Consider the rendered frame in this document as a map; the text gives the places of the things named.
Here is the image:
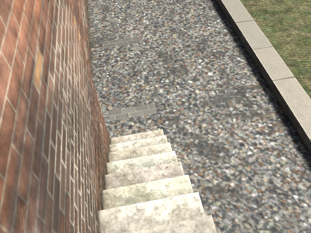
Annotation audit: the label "stairs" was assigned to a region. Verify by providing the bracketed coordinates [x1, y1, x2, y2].
[97, 129, 218, 233]

